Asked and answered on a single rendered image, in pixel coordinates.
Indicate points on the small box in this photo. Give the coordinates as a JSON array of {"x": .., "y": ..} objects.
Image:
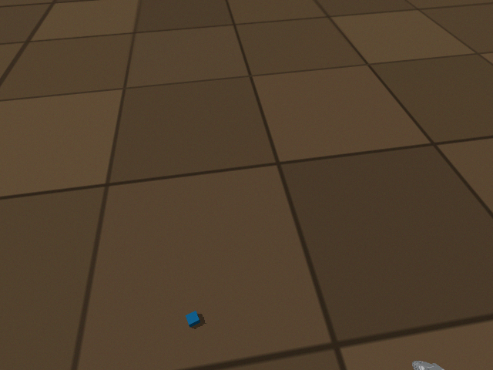
[{"x": 192, "y": 319}]

